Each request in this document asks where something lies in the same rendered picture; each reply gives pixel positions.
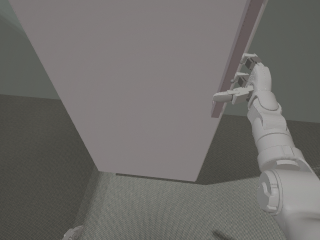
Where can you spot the robot right hand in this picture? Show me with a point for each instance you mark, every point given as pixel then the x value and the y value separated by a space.
pixel 260 79

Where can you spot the handle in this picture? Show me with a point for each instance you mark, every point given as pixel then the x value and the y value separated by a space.
pixel 244 30

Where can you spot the fridge door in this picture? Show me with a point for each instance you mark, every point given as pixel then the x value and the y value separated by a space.
pixel 137 77

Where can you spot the right robot forearm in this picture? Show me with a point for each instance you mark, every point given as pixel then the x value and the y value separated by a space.
pixel 275 146

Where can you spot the robot left hand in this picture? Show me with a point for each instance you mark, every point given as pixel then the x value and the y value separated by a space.
pixel 73 234

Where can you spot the robot right upper arm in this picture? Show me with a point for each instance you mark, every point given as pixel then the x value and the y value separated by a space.
pixel 292 197

